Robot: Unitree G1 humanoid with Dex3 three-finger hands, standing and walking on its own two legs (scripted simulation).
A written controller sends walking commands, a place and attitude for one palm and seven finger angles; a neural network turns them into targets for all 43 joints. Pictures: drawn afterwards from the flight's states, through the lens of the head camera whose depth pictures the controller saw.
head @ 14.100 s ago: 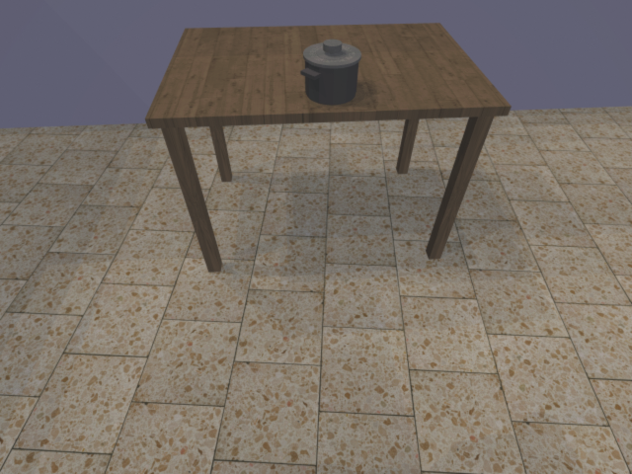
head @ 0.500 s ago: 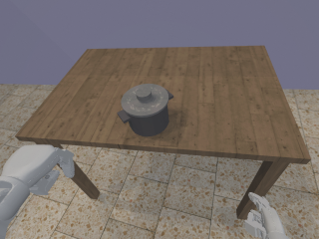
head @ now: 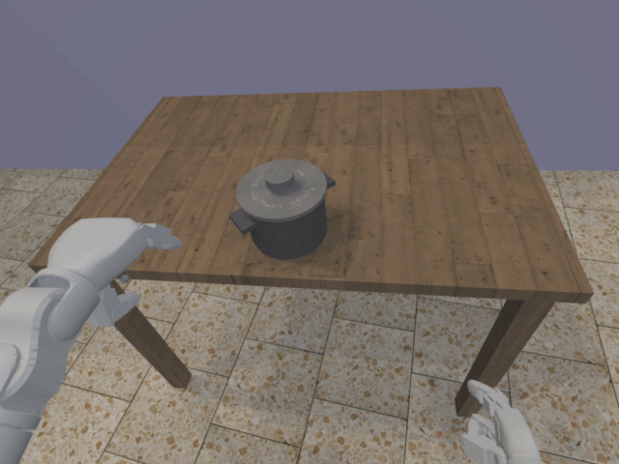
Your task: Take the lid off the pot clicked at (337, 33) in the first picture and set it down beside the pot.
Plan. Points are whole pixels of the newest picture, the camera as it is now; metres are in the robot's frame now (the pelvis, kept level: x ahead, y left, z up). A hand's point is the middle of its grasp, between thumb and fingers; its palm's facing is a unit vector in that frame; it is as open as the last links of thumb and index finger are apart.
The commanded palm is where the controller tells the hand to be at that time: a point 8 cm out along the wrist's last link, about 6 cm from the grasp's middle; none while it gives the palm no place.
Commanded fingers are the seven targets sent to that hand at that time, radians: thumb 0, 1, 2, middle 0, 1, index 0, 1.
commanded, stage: reach forward and open the fingers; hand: left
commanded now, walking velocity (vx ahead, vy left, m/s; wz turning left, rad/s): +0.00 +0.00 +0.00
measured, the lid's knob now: (279, 178) +0.55 +0.12 +0.07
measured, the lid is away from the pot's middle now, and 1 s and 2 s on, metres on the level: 0.00 0.00 0.00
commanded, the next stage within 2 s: move the open hand above the knob in 0.04 s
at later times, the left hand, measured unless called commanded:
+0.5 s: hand (167, 235) +0.35 +0.22 +0.14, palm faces -0.21 -0.02 -0.98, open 9.8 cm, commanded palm +0.33 +0.21 +0.21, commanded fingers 0.00 -0.27 1.43 -0.85 -0.08 -0.85 -0.08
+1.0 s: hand (209, 201) +0.41 +0.18 +0.14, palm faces -0.21 -0.02 -0.98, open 9.8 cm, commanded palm +0.40 +0.18 +0.21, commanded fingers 0.00 -0.27 1.43 -0.85 -0.08 -0.85 -0.08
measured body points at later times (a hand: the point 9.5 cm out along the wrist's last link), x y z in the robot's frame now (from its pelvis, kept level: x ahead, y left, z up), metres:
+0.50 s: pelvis +0.01 -0.01 +0.00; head +0.03 -0.06 +0.44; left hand +0.35 +0.22 +0.20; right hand +0.22 -0.24 -0.10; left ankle +0.00 +0.11 -0.74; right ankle +0.04 -0.15 -0.74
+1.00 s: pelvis +0.02 -0.01 +0.00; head +0.04 -0.06 +0.44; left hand +0.41 +0.18 +0.20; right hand +0.19 -0.25 -0.12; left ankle +0.00 +0.11 -0.74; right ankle +0.04 -0.15 -0.74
